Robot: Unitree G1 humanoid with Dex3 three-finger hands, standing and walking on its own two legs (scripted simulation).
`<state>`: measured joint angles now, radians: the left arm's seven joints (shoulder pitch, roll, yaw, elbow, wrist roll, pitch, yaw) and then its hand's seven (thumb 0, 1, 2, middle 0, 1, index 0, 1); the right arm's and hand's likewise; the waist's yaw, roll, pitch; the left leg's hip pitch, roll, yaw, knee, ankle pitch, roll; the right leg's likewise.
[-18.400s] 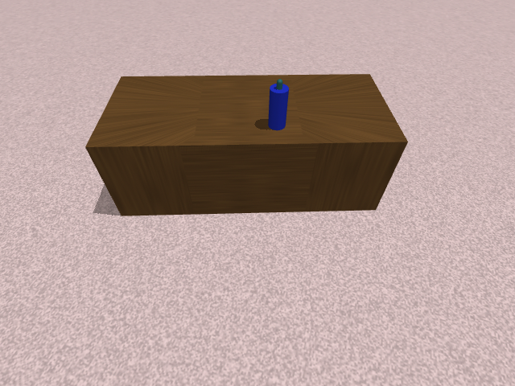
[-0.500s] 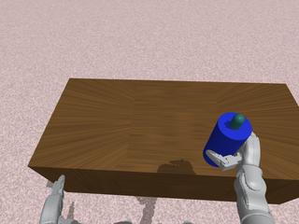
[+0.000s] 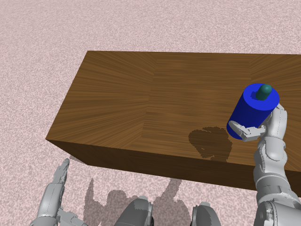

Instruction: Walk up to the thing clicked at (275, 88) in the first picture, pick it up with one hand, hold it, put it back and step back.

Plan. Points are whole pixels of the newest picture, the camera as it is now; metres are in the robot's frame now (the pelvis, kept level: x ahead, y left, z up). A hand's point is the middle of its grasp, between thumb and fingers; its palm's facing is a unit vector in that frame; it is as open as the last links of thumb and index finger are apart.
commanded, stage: crouch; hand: right
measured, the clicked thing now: (250, 111) +0.43 -0.19 +0.02
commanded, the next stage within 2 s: lower in 0.58 s
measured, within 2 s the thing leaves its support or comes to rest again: rests again in 1.58 s
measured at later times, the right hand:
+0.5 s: hand (246, 114) +0.46 -0.21 -0.05, palm faces +0.22 +0.98 +0.00, open 10.5 cm
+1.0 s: hand (242, 120) +0.47 -0.21 -0.11, palm faces +0.22 +0.97 +0.01, open 10.5 cm
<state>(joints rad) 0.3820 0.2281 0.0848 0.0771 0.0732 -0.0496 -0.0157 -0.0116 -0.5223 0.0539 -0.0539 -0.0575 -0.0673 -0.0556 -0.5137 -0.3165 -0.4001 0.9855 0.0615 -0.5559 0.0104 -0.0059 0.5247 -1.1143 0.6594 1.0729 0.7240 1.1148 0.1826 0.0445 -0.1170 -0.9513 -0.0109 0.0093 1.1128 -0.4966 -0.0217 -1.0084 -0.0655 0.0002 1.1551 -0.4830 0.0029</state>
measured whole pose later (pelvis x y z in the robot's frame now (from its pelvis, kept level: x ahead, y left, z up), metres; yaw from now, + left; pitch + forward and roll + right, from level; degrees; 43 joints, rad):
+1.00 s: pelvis -0.01 +0.01 -0.06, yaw +2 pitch +28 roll +6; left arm 0.44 0.27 0.06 -0.25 0.11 -0.05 -0.06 -0.01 -0.52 0.05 -0.06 -0.05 -0.07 -0.05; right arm -0.66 -0.52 -0.59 1.16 -0.02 -0.60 0.06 -0.01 0.53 -1.12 0.67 1.07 0.73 1.11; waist 0.32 0.03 -0.15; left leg -1.30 -0.04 0.07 1.37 -0.57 -0.01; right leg -1.39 -0.09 0.07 1.45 -0.57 0.02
